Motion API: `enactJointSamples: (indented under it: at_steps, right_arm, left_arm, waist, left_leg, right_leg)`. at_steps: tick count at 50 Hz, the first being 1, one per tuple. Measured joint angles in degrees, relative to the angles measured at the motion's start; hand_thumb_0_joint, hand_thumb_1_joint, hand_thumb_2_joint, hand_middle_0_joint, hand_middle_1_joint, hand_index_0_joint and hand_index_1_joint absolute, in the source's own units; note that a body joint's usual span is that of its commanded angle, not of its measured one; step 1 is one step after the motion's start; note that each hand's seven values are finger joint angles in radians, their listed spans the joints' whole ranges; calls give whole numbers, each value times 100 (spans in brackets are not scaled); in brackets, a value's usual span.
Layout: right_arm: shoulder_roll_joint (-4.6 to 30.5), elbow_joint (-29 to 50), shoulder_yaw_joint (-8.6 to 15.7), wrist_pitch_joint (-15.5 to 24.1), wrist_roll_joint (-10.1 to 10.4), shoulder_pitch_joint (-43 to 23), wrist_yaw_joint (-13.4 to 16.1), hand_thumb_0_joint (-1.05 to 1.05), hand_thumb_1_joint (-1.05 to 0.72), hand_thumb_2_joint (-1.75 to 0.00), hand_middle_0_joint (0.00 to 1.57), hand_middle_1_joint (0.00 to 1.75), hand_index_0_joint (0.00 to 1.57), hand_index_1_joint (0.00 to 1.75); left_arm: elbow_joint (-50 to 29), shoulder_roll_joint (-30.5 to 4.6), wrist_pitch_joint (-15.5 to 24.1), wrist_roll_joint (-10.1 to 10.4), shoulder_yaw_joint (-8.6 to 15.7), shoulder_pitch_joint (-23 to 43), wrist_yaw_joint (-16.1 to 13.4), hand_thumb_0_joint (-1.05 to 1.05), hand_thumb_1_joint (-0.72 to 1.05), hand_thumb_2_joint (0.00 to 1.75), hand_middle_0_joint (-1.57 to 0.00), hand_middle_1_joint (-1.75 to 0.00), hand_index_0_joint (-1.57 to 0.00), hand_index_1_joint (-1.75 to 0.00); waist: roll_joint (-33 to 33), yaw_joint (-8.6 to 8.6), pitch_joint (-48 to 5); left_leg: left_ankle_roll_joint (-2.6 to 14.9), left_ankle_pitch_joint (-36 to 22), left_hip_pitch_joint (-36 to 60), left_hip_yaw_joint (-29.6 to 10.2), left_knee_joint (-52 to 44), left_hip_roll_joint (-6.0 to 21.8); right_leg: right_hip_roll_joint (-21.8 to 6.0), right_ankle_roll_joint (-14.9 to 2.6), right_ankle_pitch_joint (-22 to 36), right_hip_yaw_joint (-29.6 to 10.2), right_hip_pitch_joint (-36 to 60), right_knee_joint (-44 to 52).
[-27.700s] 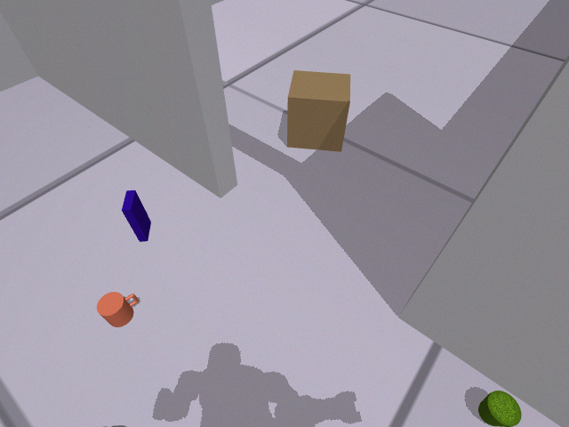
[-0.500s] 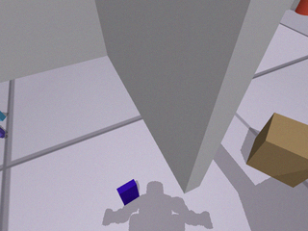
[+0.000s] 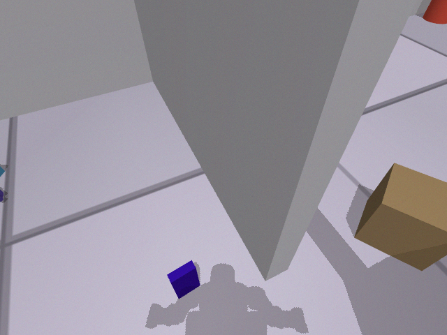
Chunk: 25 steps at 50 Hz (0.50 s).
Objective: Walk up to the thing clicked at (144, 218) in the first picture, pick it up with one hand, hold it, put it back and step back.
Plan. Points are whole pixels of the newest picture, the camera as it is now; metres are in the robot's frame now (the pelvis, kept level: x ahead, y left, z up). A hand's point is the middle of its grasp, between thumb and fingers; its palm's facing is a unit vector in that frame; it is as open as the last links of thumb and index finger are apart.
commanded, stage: stand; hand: left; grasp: from the side
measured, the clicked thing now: (184, 280) +0.41 +0.19 -0.67
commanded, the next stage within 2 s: step back in 0.12 s
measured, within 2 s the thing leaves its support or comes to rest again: neither
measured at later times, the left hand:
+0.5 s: hand out of the picture +0.10 +0.31 -0.18, palm faces -0.02 -0.93 -0.37, open 7.4 cm
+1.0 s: hand out of the picture -0.03 +0.30 -0.16, palm faces -0.06 -0.92 -0.38, open 7.4 cm
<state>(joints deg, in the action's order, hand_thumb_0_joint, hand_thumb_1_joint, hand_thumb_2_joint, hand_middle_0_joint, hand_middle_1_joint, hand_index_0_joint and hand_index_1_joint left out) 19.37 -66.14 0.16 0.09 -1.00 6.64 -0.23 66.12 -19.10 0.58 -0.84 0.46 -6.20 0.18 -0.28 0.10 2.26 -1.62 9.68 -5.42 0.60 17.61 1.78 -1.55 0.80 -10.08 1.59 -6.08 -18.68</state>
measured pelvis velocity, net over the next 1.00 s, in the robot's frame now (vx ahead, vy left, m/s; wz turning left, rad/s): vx -0.15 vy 0.05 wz -0.06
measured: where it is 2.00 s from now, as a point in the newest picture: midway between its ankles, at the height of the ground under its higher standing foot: outside the picture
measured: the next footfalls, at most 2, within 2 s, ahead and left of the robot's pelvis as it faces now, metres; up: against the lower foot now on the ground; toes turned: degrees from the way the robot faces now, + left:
right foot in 0.80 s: -0.09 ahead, -0.07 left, +0.00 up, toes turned +0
left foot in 1.12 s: -0.16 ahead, +0.17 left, +0.00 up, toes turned -4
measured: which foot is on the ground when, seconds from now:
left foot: down 0.00-0.84, up 0.86-1.00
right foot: down 0.00-0.40, up 0.42-0.78, down 0.80-1.00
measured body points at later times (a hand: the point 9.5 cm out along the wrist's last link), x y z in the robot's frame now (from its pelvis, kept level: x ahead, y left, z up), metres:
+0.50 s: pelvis -0.06 +0.05 -0.02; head +0.02 +0.08 +0.42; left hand +0.10 +0.36 -0.16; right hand +0.00 -0.28 -0.13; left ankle -0.06 +0.14 -0.75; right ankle -0.04 -0.11 -0.70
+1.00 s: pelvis -0.15 +0.05 -0.02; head -0.09 +0.04 +0.43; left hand -0.02 +0.35 -0.13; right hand -0.06 -0.27 -0.14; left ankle -0.17 +0.18 -0.68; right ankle -0.13 -0.07 -0.75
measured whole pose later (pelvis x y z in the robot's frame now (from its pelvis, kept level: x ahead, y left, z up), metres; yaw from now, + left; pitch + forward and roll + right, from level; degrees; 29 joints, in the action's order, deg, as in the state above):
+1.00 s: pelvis -0.15 +0.05 -0.02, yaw -3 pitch -2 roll +1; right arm 22.5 -50.2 2.2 -2.6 0.3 7.9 0.9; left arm 47.3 -19.7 -2.5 -1.7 3.6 -8.3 -0.4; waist -0.2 -0.7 9.1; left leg -0.7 29.5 -24.4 -6.3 62.5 -6.8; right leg 0.3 -0.7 -16.4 -3.8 -16.7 -34.8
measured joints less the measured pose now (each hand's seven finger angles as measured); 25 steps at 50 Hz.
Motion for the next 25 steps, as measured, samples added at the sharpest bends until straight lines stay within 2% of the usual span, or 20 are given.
enactJointSamples:
  at_steps: [7, 10, 12, 17, 18, 19, 20, 22, 23, 25]
  right_arm:
    - [10, 24, 14, -25, 1, 31, -27, 1, -91, -90, 20, 30, 21, 30]
    - [84, 231, 68, -109, 59, -79, -53, 1, -91, -90, 20, 30, 21, 30]
    - [163, 388, 123, -157, 82, -143, -56, 1, -91, -90, 21, 30, 21, 30]
    - [333, 764, 275, -297, 86, -113, -73, 0, -91, -90, 20, 30, 21, 30]
    - [349, 829, 288, -290, 91, -62, -74, 0, -91, -90, 20, 30, 21, 30]
    - [369, 883, 297, -267, 83, 3, -71, 0, -91, -90, 20, 30, 21, 30]
    - [393, 927, 313, -236, 49, 72, -62, 0, -91, -90, 20, 30, 21, 30]
    - [308, 945, 330, -198, -32, 122, -33, 0, -91, -90, 20, 30, 21, 30]
    - [257, 967, 311, -197, -52, 147, -34, 0, -91, -90, 20, 30, 21, 30]
    - [155, 1015, 278, -208, -77, 198, -6, 0, -91, -90, 20, 30, 21, 30]
  left_arm:
    - [-62, -5, -17, 20, 30, -52, 20, 1, 90, 90, -20, -30, -21, -30]
    - [-294, -44, -53, 84, 160, 11, 14, 1, 90, 90, -20, -30, -21, -30]
    - [-458, -82, -95, 86, 219, 77, 6, 1, 90, 90, -21, -30, -21, -30]
    - [-859, -205, -239, -32, 285, 212, -41, 1, 90, 90, -21, -30, -21, -30]
    - [-935, -245, -263, -44, 284, 244, -53, 1, 90, 90, -21, -30, -21, -30]
    - [-1015, -285, -288, -44, 278, 280, -61, 1, 90, 90, -21, -30, -21, -30]
    - [-1100, -317, -320, -24, 273, 329, -67, 1, 90, 90, -21, -30, -21, -30]
    - [-1238, -408, -381, 21, 305, 511, -114, 1, 90, 90, -20, -30, -21, -30]
    - [-1294, -432, -400, 25, 319, 567, -153, 1, 90, 90, -20, -30, -21, -30]
    - [-1363, -449, -427, 42, 319, 619, -205, 1, 90, 90, -20, -30, -20, -30]
  waist:
    - [0, 7, 8]
    - [-43, 38, 240]
    - [-82, 51, 406]
    - [44, 41, 598]
    - [86, 64, 595]
    - [106, 91, 585]
    - [104, 113, 570]
    - [266, 91, 713]
    - [309, 94, 777]
    - [359, 132, 839]
  left_leg:
    - [3, 30, -98, 3, 87, 11]
    - [31, 194, -463, -33, 578, 42]
    - [120, 304, -766, -78, 1011, 45]
    - [374, 1439, -1315, -186, 2632, -327]
    - [397, 1362, -1275, -160, 2601, -352]
    - [403, 946, -1162, -130, 2322, -331]
    - [370, 1041, -1055, -144, 2058, -319]
    - [414, 1259, -1090, -100, 2110, -406]
    - [438, 1216, -1108, -94, 2122, -409]
    - [463, 1050, -1093, -102, 1977, -399]
  right_leg:
    - [10, -6, -13, -6, -88, -59]
    - [36, -26, -89, 16, -359, -368]
    - [46, -37, -133, 32, -546, -575]
    - [-133, 29, -296, -114, -1059, -1192]
    - [-174, 64, -339, -129, -1169, -1326]
    - [-196, 110, -396, -129, -1287, -1486]
    - [-201, 100, -468, -122, -1437, -1695]
    - [-21, -73, -1213, -553, -1717, -2423]
    - [188, -126, -1651, -796, -1825, -2851]
    - [562, -197, -2010, -1092, -1998, -3661]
